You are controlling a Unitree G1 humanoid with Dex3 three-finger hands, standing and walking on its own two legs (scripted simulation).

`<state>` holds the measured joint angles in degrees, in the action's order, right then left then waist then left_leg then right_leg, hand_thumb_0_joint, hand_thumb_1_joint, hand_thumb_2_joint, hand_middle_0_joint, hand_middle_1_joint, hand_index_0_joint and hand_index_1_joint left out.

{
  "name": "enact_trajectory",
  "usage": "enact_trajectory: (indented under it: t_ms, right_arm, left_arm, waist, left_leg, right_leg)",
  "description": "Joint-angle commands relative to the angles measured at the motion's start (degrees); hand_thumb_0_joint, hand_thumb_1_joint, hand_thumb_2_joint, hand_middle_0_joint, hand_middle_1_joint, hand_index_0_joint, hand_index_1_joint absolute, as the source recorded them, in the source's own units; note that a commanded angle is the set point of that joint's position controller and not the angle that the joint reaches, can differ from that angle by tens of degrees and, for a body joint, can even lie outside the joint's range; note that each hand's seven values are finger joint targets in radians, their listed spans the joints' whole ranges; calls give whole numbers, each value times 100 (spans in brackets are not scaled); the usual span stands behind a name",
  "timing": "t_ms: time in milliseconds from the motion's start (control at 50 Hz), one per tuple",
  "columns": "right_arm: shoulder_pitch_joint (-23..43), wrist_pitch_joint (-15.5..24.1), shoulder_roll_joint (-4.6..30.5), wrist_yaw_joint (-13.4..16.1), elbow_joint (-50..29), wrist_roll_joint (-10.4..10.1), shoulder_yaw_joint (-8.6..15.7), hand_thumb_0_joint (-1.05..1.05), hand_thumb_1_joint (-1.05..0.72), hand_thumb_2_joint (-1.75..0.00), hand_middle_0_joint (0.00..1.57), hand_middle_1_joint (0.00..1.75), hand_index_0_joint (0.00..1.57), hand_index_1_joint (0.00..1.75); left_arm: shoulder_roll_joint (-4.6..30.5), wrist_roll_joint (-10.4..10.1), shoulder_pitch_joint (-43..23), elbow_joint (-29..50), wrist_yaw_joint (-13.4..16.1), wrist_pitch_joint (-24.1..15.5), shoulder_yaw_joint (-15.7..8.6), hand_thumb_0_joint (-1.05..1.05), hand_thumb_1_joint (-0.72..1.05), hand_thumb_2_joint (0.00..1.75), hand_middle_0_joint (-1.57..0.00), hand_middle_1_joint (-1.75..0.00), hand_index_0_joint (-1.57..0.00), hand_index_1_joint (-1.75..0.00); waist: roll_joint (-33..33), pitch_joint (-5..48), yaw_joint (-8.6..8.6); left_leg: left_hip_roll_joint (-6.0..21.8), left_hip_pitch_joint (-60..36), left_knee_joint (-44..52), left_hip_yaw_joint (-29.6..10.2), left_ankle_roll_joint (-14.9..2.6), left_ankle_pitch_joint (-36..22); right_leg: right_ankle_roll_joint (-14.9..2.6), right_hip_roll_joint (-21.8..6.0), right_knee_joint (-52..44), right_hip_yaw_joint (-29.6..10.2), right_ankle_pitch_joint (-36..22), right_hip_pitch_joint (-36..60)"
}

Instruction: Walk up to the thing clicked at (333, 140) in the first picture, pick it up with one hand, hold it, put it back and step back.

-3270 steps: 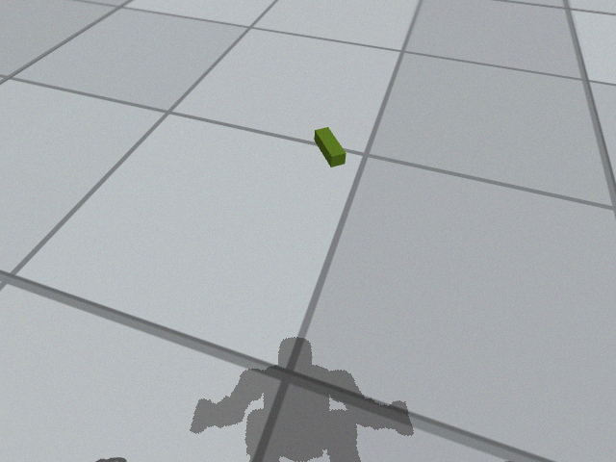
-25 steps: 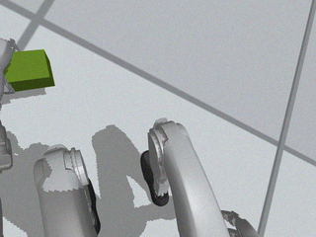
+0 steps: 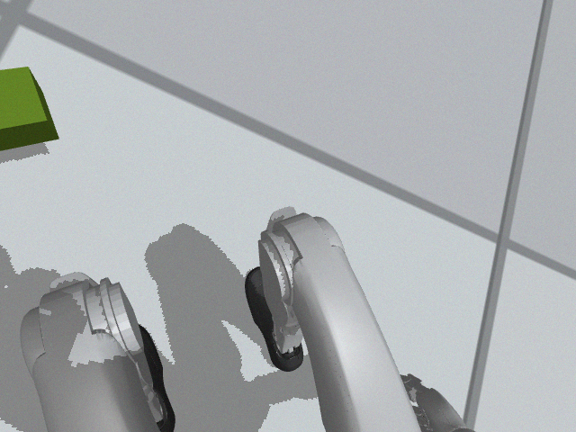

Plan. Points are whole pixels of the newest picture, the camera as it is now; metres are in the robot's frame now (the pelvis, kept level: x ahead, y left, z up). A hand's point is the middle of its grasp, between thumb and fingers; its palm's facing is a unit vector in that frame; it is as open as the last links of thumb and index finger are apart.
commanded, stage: lower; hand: left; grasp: from above
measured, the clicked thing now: out of the picture +0.53 +0.29 -0.22
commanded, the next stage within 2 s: rest in 0.34 s
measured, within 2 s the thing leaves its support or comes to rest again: rests again in 1.04 s
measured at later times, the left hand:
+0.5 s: hand out of the picture +0.53 +0.27 -0.22, palm faces -0.48 -0.07 -0.88, open 10.2 cm
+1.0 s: hand out of the picture +0.53 +0.26 -0.25, palm faces -0.47 -0.08 -0.88, open 10.2 cm
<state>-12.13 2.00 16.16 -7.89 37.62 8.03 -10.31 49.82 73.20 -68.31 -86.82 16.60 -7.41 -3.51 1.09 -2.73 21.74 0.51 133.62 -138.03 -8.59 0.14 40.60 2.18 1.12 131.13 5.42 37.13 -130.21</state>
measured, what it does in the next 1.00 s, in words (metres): stands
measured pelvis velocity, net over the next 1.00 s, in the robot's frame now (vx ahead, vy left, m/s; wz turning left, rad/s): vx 0.00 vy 0.01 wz -0.07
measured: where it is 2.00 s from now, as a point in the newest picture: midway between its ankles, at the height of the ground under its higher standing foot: (218, 366)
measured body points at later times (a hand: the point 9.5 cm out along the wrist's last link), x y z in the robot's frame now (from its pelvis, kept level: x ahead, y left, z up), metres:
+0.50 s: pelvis +0.00 +0.00 -0.01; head +0.29 +0.09 +0.32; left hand +0.55 +0.27 -0.17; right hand +0.00 -0.26 -0.08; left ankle +0.07 +0.12 -0.30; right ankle +0.11 -0.12 -0.30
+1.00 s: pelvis +0.00 +0.01 -0.02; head +0.30 +0.09 +0.30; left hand +0.55 +0.26 -0.20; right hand +0.00 -0.25 -0.07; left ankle +0.07 +0.12 -0.30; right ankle +0.11 -0.12 -0.30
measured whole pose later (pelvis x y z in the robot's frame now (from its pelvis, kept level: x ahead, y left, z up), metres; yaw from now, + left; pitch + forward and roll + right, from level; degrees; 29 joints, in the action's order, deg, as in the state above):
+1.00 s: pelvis +0.00 +0.01 -0.02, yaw -4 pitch +32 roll -13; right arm -9.8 6.7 18.4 -8.4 35.2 10.3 -17.5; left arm 57.6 74.0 -70.6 -93.8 24.2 -8.1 -2.6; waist 6.1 -9.3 26.0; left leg 0.8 135.5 -143.2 -12.2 -0.2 41.5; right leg 3.2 2.3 133.2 8.3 36.5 -130.6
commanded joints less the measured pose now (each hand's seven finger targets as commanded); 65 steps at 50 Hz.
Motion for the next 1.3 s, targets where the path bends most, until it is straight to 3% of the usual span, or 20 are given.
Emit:
enact_trajectory:
  t_ms: [0, 60, 160, 200, 260, 300, 400, 460, 500, 560, 620, 660, 680, 740, 880, 980, 1040, 1140, 1220, 1280]
  right_arm:
    - [-1497, -95, 1660, 103, 57, -7, 464, 0, -91, -90, 20, 30, 20, 30]
    - [-1473, -119, 1665, 78, 16, 8, 462, 0, -91, -90, 20, 30, 20, 30]
    - [-1400, -116, 1717, 88, 28, 20, 372, 0, -90, -90, 20, 30, 20, 30]
    - [-1423, -97, 1669, 68, 84, 38, 337, 0, -91, -90, 20, 30, 20, 30]
    - [-1374, -49, 1743, 68, 29, 66, 299, 0, -91, -90, 20, 30, 20, 30]
    - [-1339, -36, 1741, 58, 30, 58, 263, 0, -91, -90, 20, 30, 20, 30]
    - [-1289, 23, 1854, 54, -53, 91, 179, 0, -91, -90, 20, 30, 20, 30]
    - [-1235, 60, 1865, 67, -56, 93, 135, 0, -89, -89, 20, 30, 20, 30]
    - [-1236, 107, 1855, 64, -36, 114, 104, 0, -89, -89, 20, 30, 20, 30]
    - [-1192, 155, 1906, 93, -45, 107, 53, 0, -89, -89, 20, 30, 20, 30]
    - [-1164, 218, 1959, 103, -45, 113, 17, 0, -89, -89, 20, 30, 20, 30]
    - [-1140, 267, 1938, 100, -52, 116, -15, 0, -90, -89, 20, 30, 20, 30]
    - [-1165, 275, 1977, 111, -51, 139, -20, 0, -89, -89, 20, 30, 20, 30]
    - [-1162, 328, 1953, 94, -56, 140, -73, 0, -90, -89, 20, 30, 20, 30]
    - [-1193, 415, 2058, 61, -76, 209, -159, 0, -90, -90, 20, 30, 20, 30]
    - [-1093, 409, 2063, 53, -95, 220, -249, 0, -90, -90, 20, 30, 20, 30]
    - [-1062, 429, 2069, 43, -77, 215, -265, 0, -90, -90, 20, 30, 20, 30]
    - [-966, 440, 2159, 48, -127, 232, -291, 0, -90, -90, 20, 30, 20, 30]
    - [-975, 486, 2173, 28, -148, 263, -346, 0, -90, -90, 20, 30, 20, 30]
    - [-904, 505, 2208, 29, -151, 265, -357, 0, -89, -90, 20, 30, 20, 30]
  left_arm:
    - [1537, -72, -2389, 1352, 255, -22, -95, 0, 85, 86, -111, -83, -114, -80]
    - [1534, -66, -2414, 1547, 240, -43, -73, 0, 82, 90, -113, -80, -114, -79]
    - [1394, -99, -2486, 1191, 352, -72, 36, 0, 79, 87, -109, -81, -111, -78]
    - [1516, -43, -2470, 1137, 372, -85, 37, 0, 78, 87, -109, -79, -111, -77]
    - [1487, -39, -2454, 955, 429, -112, 58, 0, 80, 88, -108, -83, -111, -80]
    - [1596, 23, -2435, 897, 476, -131, 66, 0, 81, 88, -109, -83, -112, -80]
    - [1722, 43, -2615, 946, 605, -154, 30, 0, 85, 88, -111, -84, -114, -81]
    - [1841, 82, -2542, 776, 734, -114, 1, 0, 77, 85, -104, -82, -107, -78]
    - [1681, 35, -2394, 470, 781, -115, 74, 0, 74, 83, -102, -80, -105, -76]
    - [1845, 55, -2550, 514, 864, -99, 58, 0, 69, 80, -98, -79, -102, -75]
    - [1911, 41, -2501, 457, 936, -98, 51, 0, 67, 82, -97, -79, -100, -76]
    - [1795, 14, -2399, 353, 935, -88, 130, 0, 65, 79, -95, -80, -98, -76]
    - [1976, 32, -2588, 610, 986, -111, 30, 0, 66, 79, -95, -79, -98, -75]
    - [1896, 20, -2411, 407, 1015, -90, 105, 0, 65, 81, -95, -79, -98, -75]
    - [2080, -23, -2407, 418, 1077, -38, 38, 0, 68, 76, -97, -77, -100, -73]
    - [2264, -45, -2382, 384, 1150, -43, 26, 0, 65, 73, -94, -75, -98, -71]
    - [2128, -5, -2303, 249, 1137, -42, 152, 0, 62, 72, -93, -74, -96, -70]
    - [2195, -15, -2336, 309, 1145, -68, 118, 0, 62, 72, -93, -73, -96, -69]
    - [2176, -54, -2306, 228, 1168, -89, 146, 0, 60, 71, -91, -74, -95, -70]
    - [2253, -59, -2256, 159, 1171, -106, 133, 0, 59, 69, -90, -71, -94, -67]
  waist:
    - [-2660, 4517, 98]
    - [-2803, 4664, 75]
    - [-2628, 4213, 246]
    - [-2661, 4272, 218]
    - [-2629, 4151, 324]
    - [-2773, 4208, 277]
    - [-2939, 4133, 396]
    - [-2921, 4128, 359]
    - [-2768, 3817, 455]
    - [-2749, 3963, 466]
    - [-2877, 3785, 495]
    - [-2884, 3648, 526]
    - [-3000, 3859, 544]
    - [-2958, 3778, 569]
    - [-3017, 3688, 664]
    - [-3052, 3777, 628]
    - [-3101, 3677, 673]
    - [-3184, 3481, 774]
    - [-3041, 3411, 823]
    - [-3092, 3360, 797]
  left_leg:
    - [8, -3087, 1346, 459, -84, -1671]
    - [32, -3327, 1328, 427, -63, -1762]
    - [28, -2950, 1217, 393, -89, -1670]
    - [54, -3011, 1184, 396, -104, -1686]
    - [49, -2953, 1125, 375, -98, -1690]
    - [68, -3028, 1169, 356, -81, -1703]
    - [90, -3104, 1149, 284, -63, -1739]
    - [93, -3028, 1100, 308, -88, -1660]
    - [99, -2839, 1095, 277, -94, -1452]
    - [112, -2832, 1019, 258, -123, -1504]
    - [127, -2893, 1085, 198, -83, -1457]
    - [142, -2980, 1053, 164, -77, -1458]
    - [145, -3053, 1056, 163, -68, -1545]
    - [158, -2986, 999, 148, -71, -1636]
    - [181, -3008, 900, 151, -68, -1822]
    - [202, -2823, 900, 138, -82, -1797]
    - [225, -2995, 901, 78, -57, -1815]
    - [267, -3109, 940, -20, -1, -1852]
    - [257, -2907, 856, 20, -54, -1779]
    - [277, -2961, 881, -22, -24, -1768]
  right_leg:
    - [-410, 201, -1114, 482, -1647, 2556]
    - [-428, 219, -1063, 515, -1689, 2518]
    - [-422, 220, -1021, 580, -1691, 2348]
    - [-386, 247, -997, 561, -1743, 2485]
    - [-405, 248, -974, 612, -1741, 2463]
    - [-405, 260, -907, 624, -1755, 2489]
    - [-419, 266, -866, 708, -1761, 2373]
    - [-396, 277, -863, 691, -1761, 2402]
    - [-401, 289, -863, 717, -1597, 2306]
    - [-381, 308, -863, 723, -1689, 2374]
    - [-398, 296, -822, 770, -1614, 2229]
    - [-408, 305, -792, 786, -1596, 2132]
    - [-390, 298, -815, 804, -1682, 2281]
    - [-395, 318, -763, 798, -1775, 2364]
    - [-365, 326, -806, 822, -1938, 2559]
    - [-350, 364, -811, 820, -1986, 2807]
    - [-384, 382, -747, 869, -1938, 2587]
    - [-380, 336, -753, 942, -1939, 2402]
    - [-345, 343, -800, 921, -1952, 2562]
    - [-360, 337, -795, 946, -1902, 2440]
